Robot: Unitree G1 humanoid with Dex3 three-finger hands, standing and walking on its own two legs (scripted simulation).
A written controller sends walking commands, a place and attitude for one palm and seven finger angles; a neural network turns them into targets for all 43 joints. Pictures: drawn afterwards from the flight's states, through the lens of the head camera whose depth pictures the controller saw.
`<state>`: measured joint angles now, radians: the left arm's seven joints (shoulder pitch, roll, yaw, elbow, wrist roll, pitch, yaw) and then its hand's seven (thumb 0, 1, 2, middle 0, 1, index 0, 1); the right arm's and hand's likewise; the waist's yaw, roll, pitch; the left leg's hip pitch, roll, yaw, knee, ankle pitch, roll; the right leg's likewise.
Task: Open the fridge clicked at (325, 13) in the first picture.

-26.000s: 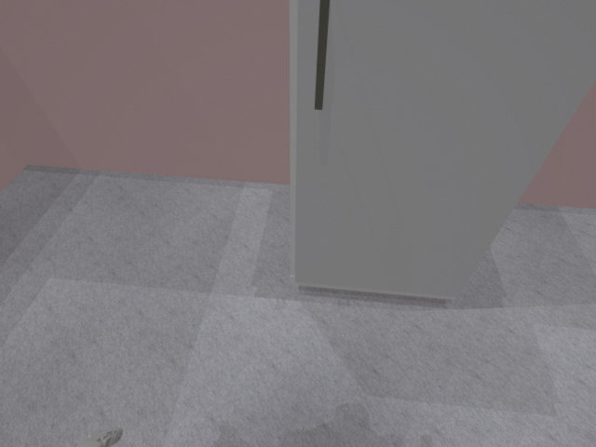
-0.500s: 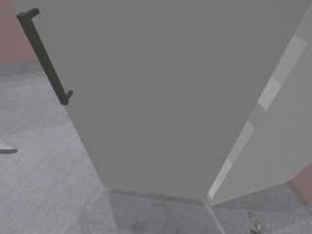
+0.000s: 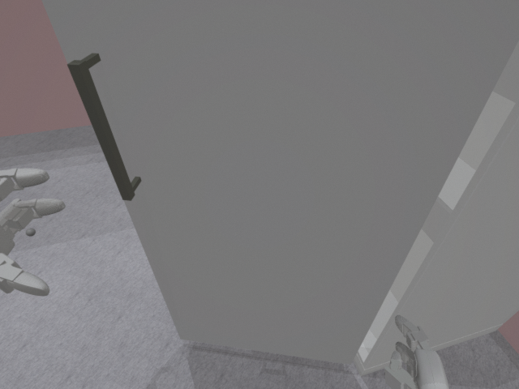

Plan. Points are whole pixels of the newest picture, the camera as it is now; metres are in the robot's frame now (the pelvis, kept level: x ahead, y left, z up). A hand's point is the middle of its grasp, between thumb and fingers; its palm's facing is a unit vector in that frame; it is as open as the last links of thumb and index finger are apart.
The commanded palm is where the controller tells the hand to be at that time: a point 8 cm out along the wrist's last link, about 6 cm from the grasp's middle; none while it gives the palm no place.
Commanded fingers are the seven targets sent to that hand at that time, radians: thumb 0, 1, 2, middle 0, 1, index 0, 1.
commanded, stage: draw the hand back to the body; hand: left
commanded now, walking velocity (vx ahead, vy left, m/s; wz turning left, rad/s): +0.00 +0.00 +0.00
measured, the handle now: (112, 135) +0.43 +0.30 +0.20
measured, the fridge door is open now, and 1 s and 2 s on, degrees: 66 66 66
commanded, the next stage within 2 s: step back with the hand held close in 1.28 s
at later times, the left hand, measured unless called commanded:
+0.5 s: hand (15, 271) +0.19 +0.31 +0.17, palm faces +0.56 -0.76 -0.32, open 12.8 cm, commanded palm +0.14 +0.33 +0.19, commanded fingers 0.00 0.21 0.57 -0.22 -0.70 -0.22 -0.70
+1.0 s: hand (59, 295) +0.17 +0.25 +0.16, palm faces +0.46 -0.81 -0.37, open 8.0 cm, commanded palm +0.12 +0.29 +0.18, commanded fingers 0.00 0.90 0.90 -0.20 -0.30 -0.20 -0.30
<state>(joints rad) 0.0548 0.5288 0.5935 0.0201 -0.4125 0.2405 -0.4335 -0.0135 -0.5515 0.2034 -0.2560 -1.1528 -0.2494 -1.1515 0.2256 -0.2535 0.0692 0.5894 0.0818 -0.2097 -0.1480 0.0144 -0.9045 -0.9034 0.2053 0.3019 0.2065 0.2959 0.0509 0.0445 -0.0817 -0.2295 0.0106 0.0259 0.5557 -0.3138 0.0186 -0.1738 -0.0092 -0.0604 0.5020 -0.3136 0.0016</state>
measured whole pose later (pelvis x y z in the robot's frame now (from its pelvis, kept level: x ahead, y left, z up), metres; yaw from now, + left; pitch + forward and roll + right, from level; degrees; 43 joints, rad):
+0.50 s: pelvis -0.02 +0.00 +0.00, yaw +0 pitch -4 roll +0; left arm 0.29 0.37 0.43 -0.26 -0.11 -0.02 0.11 -0.01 -0.13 0.41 -0.24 -0.91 -0.24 -0.90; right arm 0.23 -0.23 0.04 0.68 0.01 -0.19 -0.09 0.01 -0.90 -0.90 0.21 0.30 0.21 0.30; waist 0.08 0.05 0.00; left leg -0.17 -0.01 0.03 0.48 -0.25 0.02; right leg -0.13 -0.03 -0.06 0.46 -0.27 0.01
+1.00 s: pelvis -0.01 -0.01 +0.01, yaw +0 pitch -5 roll +0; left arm 0.48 0.33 0.33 -0.38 -0.08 -0.09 0.10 0.01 0.74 0.83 -0.22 -0.39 -0.21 -0.39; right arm 0.19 -0.23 0.00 0.66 0.00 -0.16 -0.10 0.01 -0.91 -0.90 0.20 0.30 0.21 0.30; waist 0.08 0.06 0.01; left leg -0.12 0.01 0.03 0.45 -0.25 0.00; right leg -0.08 0.00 -0.06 0.43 -0.27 -0.01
